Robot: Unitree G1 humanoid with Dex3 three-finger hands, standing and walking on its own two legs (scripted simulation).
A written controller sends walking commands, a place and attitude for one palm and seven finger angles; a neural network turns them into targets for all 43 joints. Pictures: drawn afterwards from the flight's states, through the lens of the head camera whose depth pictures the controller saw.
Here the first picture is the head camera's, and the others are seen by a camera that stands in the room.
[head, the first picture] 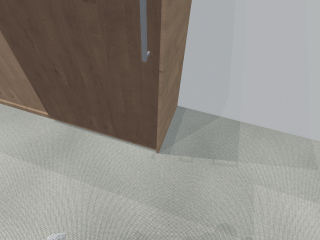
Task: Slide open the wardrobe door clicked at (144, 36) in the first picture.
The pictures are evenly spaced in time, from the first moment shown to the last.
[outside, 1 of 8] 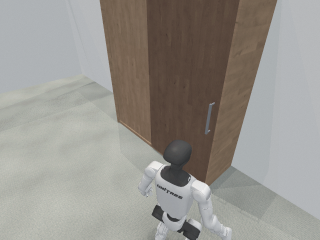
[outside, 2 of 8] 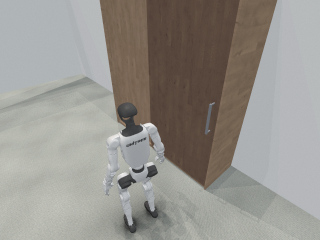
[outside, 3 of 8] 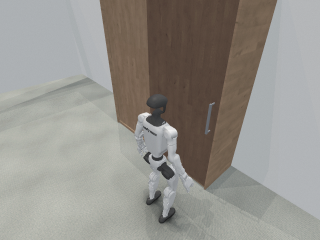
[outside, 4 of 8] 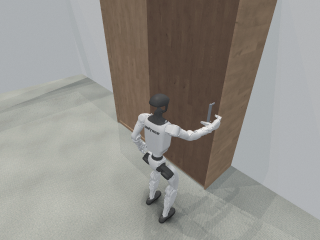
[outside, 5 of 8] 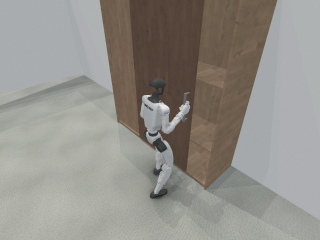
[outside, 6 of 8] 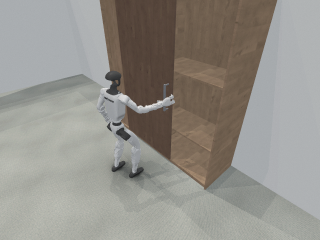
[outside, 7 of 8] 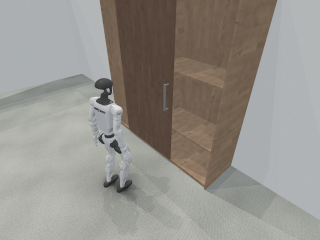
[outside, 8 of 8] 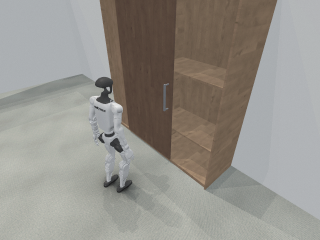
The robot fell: no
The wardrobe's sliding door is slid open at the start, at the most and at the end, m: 0.00 0.56 0.56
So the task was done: yes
